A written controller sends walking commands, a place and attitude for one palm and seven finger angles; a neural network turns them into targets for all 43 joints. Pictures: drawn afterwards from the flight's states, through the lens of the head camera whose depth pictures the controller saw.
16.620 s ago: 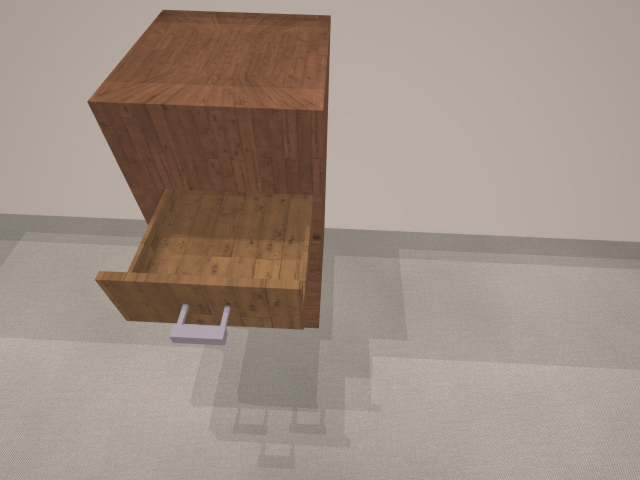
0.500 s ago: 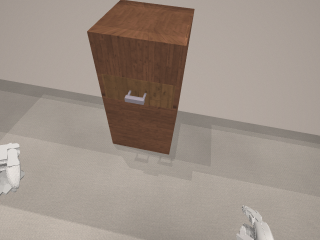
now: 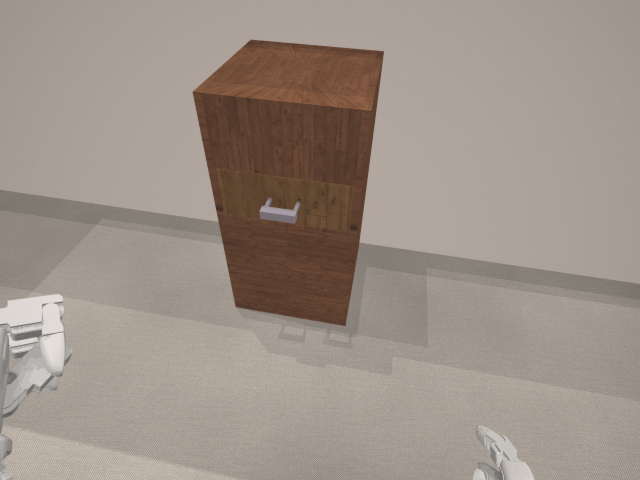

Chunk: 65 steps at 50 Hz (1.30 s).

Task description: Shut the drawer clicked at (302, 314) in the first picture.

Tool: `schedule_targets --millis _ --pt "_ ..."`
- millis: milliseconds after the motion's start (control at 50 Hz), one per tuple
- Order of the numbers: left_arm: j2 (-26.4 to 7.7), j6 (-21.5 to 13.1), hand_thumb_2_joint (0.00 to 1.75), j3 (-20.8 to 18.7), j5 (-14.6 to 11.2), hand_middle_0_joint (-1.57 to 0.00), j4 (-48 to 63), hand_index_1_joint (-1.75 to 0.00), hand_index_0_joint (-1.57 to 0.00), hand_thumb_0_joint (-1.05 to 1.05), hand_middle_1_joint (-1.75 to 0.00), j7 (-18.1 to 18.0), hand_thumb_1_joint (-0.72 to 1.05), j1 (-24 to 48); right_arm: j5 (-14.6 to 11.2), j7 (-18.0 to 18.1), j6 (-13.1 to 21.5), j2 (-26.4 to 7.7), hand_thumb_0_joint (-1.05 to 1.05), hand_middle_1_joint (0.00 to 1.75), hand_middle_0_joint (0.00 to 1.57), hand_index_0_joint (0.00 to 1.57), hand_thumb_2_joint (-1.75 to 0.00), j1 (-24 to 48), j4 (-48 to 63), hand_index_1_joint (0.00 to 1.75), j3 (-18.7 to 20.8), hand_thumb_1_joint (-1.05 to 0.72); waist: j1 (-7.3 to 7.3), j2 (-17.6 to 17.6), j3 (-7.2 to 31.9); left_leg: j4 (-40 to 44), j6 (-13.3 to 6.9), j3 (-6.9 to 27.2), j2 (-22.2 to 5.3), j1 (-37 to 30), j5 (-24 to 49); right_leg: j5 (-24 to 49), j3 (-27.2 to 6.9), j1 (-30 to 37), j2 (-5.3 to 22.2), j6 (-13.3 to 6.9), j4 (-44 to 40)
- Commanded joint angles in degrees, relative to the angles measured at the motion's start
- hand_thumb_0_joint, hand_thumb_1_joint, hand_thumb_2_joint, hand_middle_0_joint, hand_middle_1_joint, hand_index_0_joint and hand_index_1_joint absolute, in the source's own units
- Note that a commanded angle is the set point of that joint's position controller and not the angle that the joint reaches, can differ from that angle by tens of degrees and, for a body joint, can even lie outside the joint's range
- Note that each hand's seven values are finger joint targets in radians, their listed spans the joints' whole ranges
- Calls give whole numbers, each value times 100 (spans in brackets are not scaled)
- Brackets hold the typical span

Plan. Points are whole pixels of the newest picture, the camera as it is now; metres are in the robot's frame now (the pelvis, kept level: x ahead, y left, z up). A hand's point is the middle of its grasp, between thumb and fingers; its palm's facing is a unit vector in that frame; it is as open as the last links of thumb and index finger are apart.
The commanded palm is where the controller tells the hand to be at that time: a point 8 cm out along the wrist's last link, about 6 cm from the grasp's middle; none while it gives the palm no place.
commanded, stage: stop stepping back and stand still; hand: left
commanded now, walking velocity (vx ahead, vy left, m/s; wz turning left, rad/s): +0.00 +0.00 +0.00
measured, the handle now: (280, 209) +0.87 +0.13 -0.20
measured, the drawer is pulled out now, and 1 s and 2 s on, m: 0.00 0.00 0.00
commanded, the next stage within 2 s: let the arm hang, fingers relaxed in 0.12 s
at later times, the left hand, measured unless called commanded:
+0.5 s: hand out of the picture +0.10 +0.20 -0.16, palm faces +0.01 -0.98 -0.22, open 3.1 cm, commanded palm none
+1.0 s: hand out of the picture +0.06 +0.19 -0.17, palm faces +0.04 -0.98 -0.21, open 7.0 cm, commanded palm none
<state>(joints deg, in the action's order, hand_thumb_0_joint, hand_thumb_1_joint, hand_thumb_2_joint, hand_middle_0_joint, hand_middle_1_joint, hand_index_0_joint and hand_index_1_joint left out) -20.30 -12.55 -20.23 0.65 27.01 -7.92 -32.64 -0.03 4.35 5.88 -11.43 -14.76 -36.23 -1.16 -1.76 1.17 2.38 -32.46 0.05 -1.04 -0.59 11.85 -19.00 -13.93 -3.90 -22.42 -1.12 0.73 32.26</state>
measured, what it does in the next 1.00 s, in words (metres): stands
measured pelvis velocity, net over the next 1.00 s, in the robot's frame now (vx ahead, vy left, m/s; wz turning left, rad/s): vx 0.04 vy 0.01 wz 0.01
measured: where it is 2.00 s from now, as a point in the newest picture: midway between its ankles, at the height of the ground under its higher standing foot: outside the picture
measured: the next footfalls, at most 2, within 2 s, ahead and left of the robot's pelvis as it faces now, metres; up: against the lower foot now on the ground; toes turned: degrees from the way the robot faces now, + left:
none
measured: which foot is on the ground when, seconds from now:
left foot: down 0.00-1.00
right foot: down 0.00-1.00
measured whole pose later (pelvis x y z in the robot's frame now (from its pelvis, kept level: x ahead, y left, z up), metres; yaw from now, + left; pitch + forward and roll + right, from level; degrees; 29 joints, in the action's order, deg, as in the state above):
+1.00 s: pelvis +0.04 +0.01 +0.01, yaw +1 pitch -2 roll +0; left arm -9.0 0.5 -0.9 1.0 -61.5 -1.7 -14.9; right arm 0.7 1.7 -0.5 -7.0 -20.7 -61.0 0.6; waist -0.5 -0.7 -2.7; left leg -27.5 0.4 -0.2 -0.5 6.7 -19.0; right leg -7.7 -2.6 -17.2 -0.4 0.4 26.6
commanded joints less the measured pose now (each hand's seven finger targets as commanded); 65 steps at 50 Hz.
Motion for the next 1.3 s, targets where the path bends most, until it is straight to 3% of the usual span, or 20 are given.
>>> schedule_targets --millis 0,40,80,140,180,200,220,240,260,280,320,340,380,440,540,660,800,1060,1100,1280 --pt "-1094 -369 90 -771 -22 -140 1486 -160 -140 0 -160 -131 90 145 29 63 320 -713 0 30 20 20 -90 718 1038 30 295 -90 137 -147 -393 1488 -455 662 -555 1597 -1407 -350 -94 1113 76 11 -343" --pt "-1158 -405 90 -795 -58 -140 1631 -160 -140 0 -160 -119 90 275 86 42 363 -721 0 30 20 20 -90 678 1005 30 314 -90 121 -128 -298 924 -353 290 -231 1135 -660 -497 -508 850 328 -112 -948" --pt "-1132 -449 90 -768 -52 -140 1571 -160 -140 0 -160 -116 90 329 107 35 396 -679 0 30 20 20 -90 625 942 30 296 -90 108 -408 -391 712 -291 161 -76 960 -1037 -1476 -872 434 540 -204 -1476" --pt "-1045 -493 90 -701 -13 -140 1441 -160 -140 0 -160 -140 90 388 99 53 390 -659 0 30 20 20 -90 475 874 30 312 -90 82 -135 -395 574 -284 179 -34 804 -1349 -2184 -959 151 542 -227 -1725" --pt "-1047 -489 90 -719 -54 -140 1415 -160 -140 0 -160 -125 90 338 89 54 395 -671 0 30 20 20 -90 467 847 30 338 -90 61 172 -210 606 -273 227 -62 501 -788 -1661 -829 240 528 -237 -1614" --pt "-381 555 90 1499 243 -140 -3383 -160 -140 0 -160 745 90 965 57 -487 414 -1825 0 30 20 20 -90 457 -621 30 762 -90 -304 34 -380 -408 -365 770 -297 858 774 921 -369 -182 896 -366 -258" --pt "-84 1010 90 1222 179 -136 -3454 -156 -136 0 -156 798 90 660 20 -509 92 -1226 0 30 20 20 -90 59 -495 30 668 -90 -122 72 209 -11 -248 629 -316 783 974 1406 -299 492 705 -308 -277" --pt "41 1126 90 1288 160 -132 -3430 -151 -132 0 -151 818 90 601 -5 -491 32 -1127 0 30 20 20 -90 140 -455 30 603 -90 -80 -49 196 103 -211 601 -315 859 896 1282 -222 561 629 -242 -303" --pt "100 1153 90 1337 162 -128 -3569 -147 -128 0 -147 789 90 921 16 -507 -27 -1026 0 30 20 20 -90 23 -508 30 579 -90 -69 197 241 281 -275 807 -391 1074 554 484 64 552 583 -255 -209" --pt "79 1203 90 1343 117 -124 -3770 -143 -124 0 -143 783 90 1175 50 -516 -134 -1030 0 30 20 20 -90 45 -440 30 521 -90 -56 0 -108 670 -413 1116 -515 1428 -34 -256 175 365 456 -210 -72" --pt "0 1281 90 1395 145 -116 -4328 -134 -116 0 -134 744 90 1522 174 -475 -237 -1172 0 30 20 20 -90 137 -506 30 495 -90 59 683 -312 878 -548 1385 -686 1728 117 -197 197 704 257 -198 70" --pt "-28 1307 90 1411 154 -112 -4685 -130 -112 0 -130 728 90 1588 204 -457 -287 -1181 0 30 20 20 -90 160 -554 30 489 -90 134 875 -357 834 -530 1267 -600 1680 200 -84 123 804 292 -215 -30" --pt "-100 1344 90 1488 143 -104 -5383 -121 -104 0 -121 698 90 1668 220 -438 -386 -1110 0 30 20 20 -90 129 -671 30 461 -90 185 509 -451 818 -467 962 -392 1506 201 45 -123 820 364 -275 -218" --pt "-127 1339 90 1618 104 -92 -6299 -108 -92 0 -108 688 90 1617 188 -424 -506 -812 0 30 20 20 -90 -38 -941 30 368 -90 177 -545 -571 858 -347 592 -160 1206 -450 -371 -431 678 448 -306 -664" --pt "100 1266 90 1697 43 -72 -7350 -86 -72 0 -86 664 90 1414 147 -355 -587 -577 0 30 20 20 -90 -435 -1336 30 339 -90 181 -1162 -342 1075 -326 574 -338 896 -441 -1 -257 963 350 -298 -766" --pt "219 1234 90 1773 15 -48 -8068 -60 -48 0 -60 649 90 1418 84 -289 -604 -431 0 30 20 20 -90 -1023 -1782 30 337 -90 94 -198 -502 1041 -333 549 -403 522 16 267 -265 869 435 -334 -973" --pt "357 1232 90 1806 4 -20 -8554 -30 -20 0 -30 601 90 1362 80 -246 -589 -220 0 30 20 20 -90 -1268 -2202 30 298 -90 104 11 -630 1122 -296 415 -383 317 296 500 -241 938 492 -323 -1040" --pt "483 1211 90 1753 21 -20 -8714 -30 -20 0 -30 562 90 1629 94 -232 -564 -67 0 30 20 20 -90 -1143 -2497 30 334 -90 131 -217 -826 1237 -254 343 -384 249 504 687 -253 1001 475 -318 -1068" --pt "486 1220 90 1751 19 -20 -8711 -30 -20 0 -30 571 90 1696 108 -234 -576 -41 0 30 20 20 -90 -1121 -2518 30 335 -90 131 -118 -912 1270 -246 324 -376 292 356 493 -257 965 475 -310 -1142" --pt "529 1210 90 1734 15 -20 -8707 -30 -20 0 -30 578 90 1780 104 -215 -549 -54 0 30 20 20 -90 -1088 -2568 30 353 -90 120 -168 -692 1285 -232 322 -440 81 741 933 -160 1129 474 -304 -1037"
